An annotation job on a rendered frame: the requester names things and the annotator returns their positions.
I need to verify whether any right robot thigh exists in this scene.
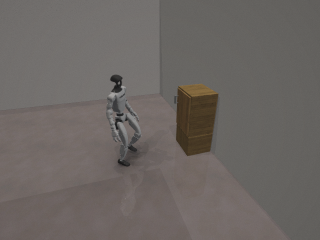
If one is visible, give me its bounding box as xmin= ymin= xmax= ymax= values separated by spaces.
xmin=115 ymin=119 xmax=128 ymax=148

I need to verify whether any right robot upper arm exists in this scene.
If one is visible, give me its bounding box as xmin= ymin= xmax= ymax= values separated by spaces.
xmin=106 ymin=93 xmax=116 ymax=115

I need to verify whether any robot right forearm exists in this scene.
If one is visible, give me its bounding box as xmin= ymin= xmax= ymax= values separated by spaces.
xmin=106 ymin=110 xmax=116 ymax=131

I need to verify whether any cupboard door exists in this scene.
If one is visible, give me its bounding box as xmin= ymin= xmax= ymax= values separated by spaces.
xmin=176 ymin=88 xmax=191 ymax=136

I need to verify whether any humanoid robot torso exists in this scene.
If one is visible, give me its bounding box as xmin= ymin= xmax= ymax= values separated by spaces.
xmin=110 ymin=87 xmax=126 ymax=123

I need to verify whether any right robot hand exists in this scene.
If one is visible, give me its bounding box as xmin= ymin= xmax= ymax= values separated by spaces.
xmin=111 ymin=130 xmax=121 ymax=142

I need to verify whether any robot left forearm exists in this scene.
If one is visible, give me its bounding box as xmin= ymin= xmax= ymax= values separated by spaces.
xmin=125 ymin=100 xmax=133 ymax=113

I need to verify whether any left robot hand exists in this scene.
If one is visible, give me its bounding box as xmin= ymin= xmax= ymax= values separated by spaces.
xmin=130 ymin=111 xmax=139 ymax=121

